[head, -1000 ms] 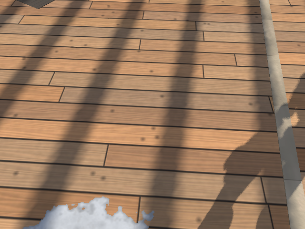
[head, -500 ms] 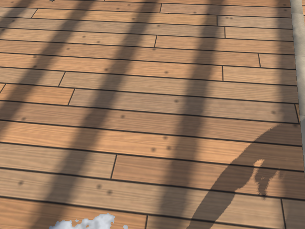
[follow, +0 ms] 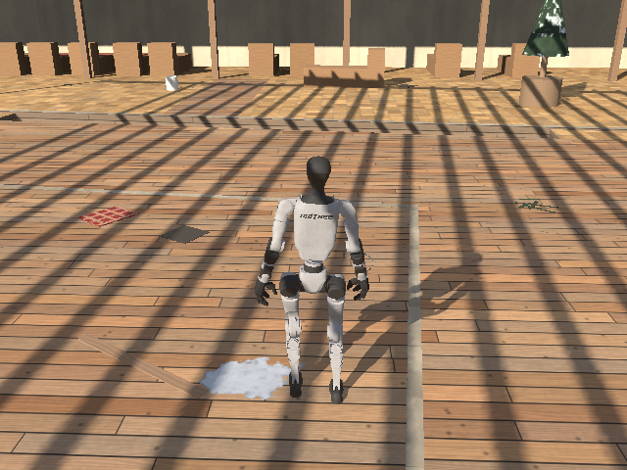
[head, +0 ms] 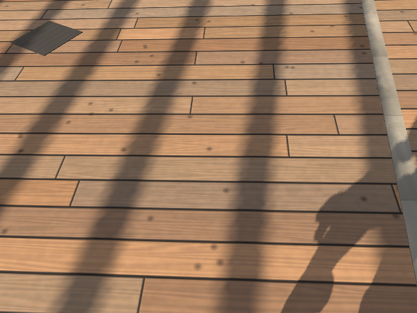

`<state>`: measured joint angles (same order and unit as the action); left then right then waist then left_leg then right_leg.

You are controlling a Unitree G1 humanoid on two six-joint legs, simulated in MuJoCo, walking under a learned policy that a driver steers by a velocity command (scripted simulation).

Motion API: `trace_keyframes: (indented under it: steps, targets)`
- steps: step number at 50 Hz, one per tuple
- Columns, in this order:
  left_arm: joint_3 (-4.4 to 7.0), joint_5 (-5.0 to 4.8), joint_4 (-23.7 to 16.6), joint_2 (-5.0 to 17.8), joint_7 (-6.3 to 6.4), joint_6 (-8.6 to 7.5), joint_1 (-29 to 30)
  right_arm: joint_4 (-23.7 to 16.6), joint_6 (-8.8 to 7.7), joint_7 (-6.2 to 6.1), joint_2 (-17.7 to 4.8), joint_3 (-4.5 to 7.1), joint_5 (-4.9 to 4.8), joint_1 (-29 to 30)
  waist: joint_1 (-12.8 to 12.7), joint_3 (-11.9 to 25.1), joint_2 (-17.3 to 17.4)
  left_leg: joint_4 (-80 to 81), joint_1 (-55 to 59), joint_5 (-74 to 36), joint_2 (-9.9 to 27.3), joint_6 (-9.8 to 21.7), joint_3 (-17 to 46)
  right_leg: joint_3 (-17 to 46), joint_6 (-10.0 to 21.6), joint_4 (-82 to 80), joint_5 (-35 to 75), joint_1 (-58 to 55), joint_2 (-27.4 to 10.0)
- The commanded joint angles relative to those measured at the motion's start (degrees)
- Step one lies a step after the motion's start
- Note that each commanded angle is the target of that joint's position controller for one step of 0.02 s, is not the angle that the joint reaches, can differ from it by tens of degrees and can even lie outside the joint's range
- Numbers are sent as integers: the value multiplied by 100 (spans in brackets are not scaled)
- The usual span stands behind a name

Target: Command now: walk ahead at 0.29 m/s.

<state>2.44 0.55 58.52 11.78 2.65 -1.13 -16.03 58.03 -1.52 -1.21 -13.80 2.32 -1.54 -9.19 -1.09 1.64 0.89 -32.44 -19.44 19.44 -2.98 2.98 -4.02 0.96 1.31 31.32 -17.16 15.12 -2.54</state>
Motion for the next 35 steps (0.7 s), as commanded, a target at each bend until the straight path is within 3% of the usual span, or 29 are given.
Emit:
trace_keyframes:
  steps: [1,2,4,6,8,11,13,14,15,16,17,18,20,22,24,28,33,35]
  targets:
    - [276,-25,67,1031,18,-292,-780,-520,-261,26,-627,189,30,653,-224,-781,-1480,-1810,-2091,487,225,31,436,2742,1173,-2537,-2140,-834,-1650]
    - [258,-77,51,910,-12,-386,-703,-412,-303,79,-557,198,15,416,-95,-690,-1205,-2020,-2334,310,360,87,559,2536,1097,-2396,-1697,-1113,-1589]
    - [233,-172,26,745,-66,-441,-684,-410,-384,133,-416,183,7,589,-101,-552,-804,-1681,-2410,-88,530,64,488,1919,879,-2325,-850,-1456,-1362]
    - [248,-136,17,768,-79,-428,-734,-497,-422,164,-239,128,27,982,-209,-439,-813,-1039,-1854,-443,491,-58,246,1349,775,-2313,-226,-1279,-1096]
    - [296,-130,37,933,-90,-400,-862,-549,-412,204,-160,71,11,1170,-270,-420,-936,-446,-1214,-496,394,-125,64,1057,802,-2291,-103,-959,-1000]
    - [357,-217,61,1100,-134,-353,-959,-539,-380,225,-328,69,-35,1081,-157,-502,-955,265,-210,-660,274,-136,-42,1072,865,-2079,-160,-375,-1034]
    - [352,-248,3,1074,-133,-330,-813,-321,-369,183,-561,168,-63,415,218,-363,-809,635,891,-929,219,-85,7,1084,723,-1688,-13,96,-923]
    - [323,-220,-75,989,-132,-342,-619,-135,-368,121,-773,271,-80,-258,556,-104,-699,710,1823,-916,350,7,185,923,568,-1112,437,518,-732]
    - [233,-159,-231,656,-160,-375,-356,36,-376,43,-1226,417,-16,-1212,995,470,127,991,3098,-471,1367,295,1353,362,254,718,267,1352,-214]
    - [113,-204,-478,84,-109,-494,-556,126,-337,57,-1794,533,73,-1739,950,961,1750,1802,3955,617,2733,1011,3520,-141,6,2590,-1306,2857,386]
    - [230,-299,-428,591,-104,-554,-488,84,-415,89,-1377,404,144,-1493,871,671,1128,1976,3399,1234,2812,1186,3989,593,68,3751,-1381,3159,94]
    - [294,-366,-452,768,-131,-564,-396,-44,-474,115,-950,279,111,-993,647,125,860,2042,2895,1107,2587,954,3265,717,211,4020,-811,3398,-118]
    - [310,-300,-408,563,-95,-504,-320,-164,-531,189,-561,168,98,-358,345,-379,554,2247,2110,-180,2097,607,1994,628,278,3790,126,3184,-390]
    - [328,-285,-440,415,-136,-403,-306,-76,-520,183,-322,106,182,-394,197,-431,581,2273,1751,-1419,1767,396,1057,534,328,3492,548,2797,-506]
    - [318,-264,-583,303,-198,-323,-113,-1,-509,121,-433,128,228,-567,165,-456,417,2327,1691,-2183,1760,491,659,448,262,3325,803,2892,-497]
    - [224,-217,-1059,207,-320,-290,712,-52,-473,1,-679,167,256,-527,189,-708,216,2547,1430,-2516,1716,534,8,229,126,1928,1623,2834,-445]
    - [110,-191,-1607,193,-551,-250,1716,22,-389,-60,-891,231,119,-1065,425,-885,52,2365,2036,-3085,1887,466,-578,-333,291,815,1832,2640,-287]
    - [152,-201,-1780,330,-634,-232,1791,-22,-319,-65,-1016,268,95,-1078,303,-736,178,1888,2379,-4452,1946,362,-796,-595,467,595,1453,2257,-50]
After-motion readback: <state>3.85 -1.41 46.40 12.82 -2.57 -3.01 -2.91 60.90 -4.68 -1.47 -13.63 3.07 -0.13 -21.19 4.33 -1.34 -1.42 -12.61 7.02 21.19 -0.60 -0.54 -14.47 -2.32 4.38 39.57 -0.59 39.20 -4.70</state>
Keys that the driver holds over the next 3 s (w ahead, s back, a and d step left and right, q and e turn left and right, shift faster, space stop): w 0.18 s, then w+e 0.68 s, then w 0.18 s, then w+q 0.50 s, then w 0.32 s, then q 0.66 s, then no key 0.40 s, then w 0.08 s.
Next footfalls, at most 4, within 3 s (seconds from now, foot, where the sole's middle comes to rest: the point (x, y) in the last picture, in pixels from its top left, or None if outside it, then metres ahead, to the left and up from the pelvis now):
0.28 left None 0.18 0.15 -0.77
0.78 right None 0.48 -0.12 -0.77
1.36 left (243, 230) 0.86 -0.04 -0.77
1.86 right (301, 178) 1.11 -0.29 -0.77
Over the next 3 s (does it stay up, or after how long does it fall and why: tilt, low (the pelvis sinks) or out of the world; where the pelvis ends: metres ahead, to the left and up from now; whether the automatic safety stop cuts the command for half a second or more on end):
stays up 1.17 -0.20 -0.01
